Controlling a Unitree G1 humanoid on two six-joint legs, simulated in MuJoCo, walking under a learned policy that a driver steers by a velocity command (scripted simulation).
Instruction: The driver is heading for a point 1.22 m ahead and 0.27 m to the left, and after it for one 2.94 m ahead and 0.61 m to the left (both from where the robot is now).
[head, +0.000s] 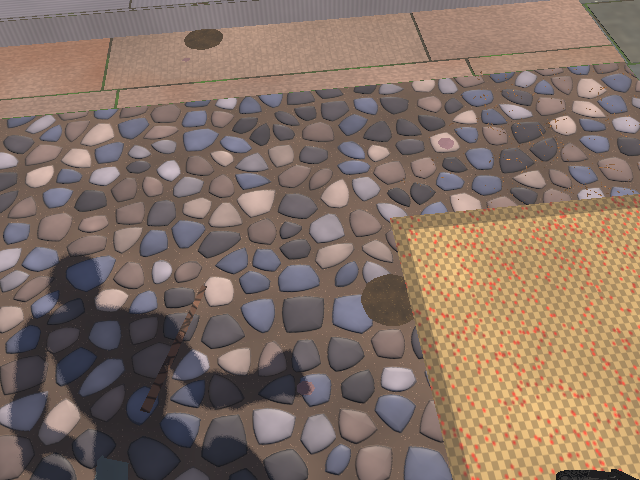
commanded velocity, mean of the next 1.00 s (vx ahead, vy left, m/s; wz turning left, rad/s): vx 0.50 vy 0.00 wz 0.09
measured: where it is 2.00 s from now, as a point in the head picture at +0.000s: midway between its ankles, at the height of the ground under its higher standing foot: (289, 232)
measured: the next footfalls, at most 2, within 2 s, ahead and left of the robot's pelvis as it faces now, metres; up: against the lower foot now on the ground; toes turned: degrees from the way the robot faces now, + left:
left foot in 0.08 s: +0.22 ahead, +0.13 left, +0.00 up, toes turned +1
right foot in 0.60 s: +0.52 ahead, -0.11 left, +0.00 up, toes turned -2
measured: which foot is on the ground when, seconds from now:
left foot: up 0.00-0.06, down 0.08-0.62, up 0.64-1.00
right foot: down 0.00-0.10, up 0.12-0.58, down 0.60-1.00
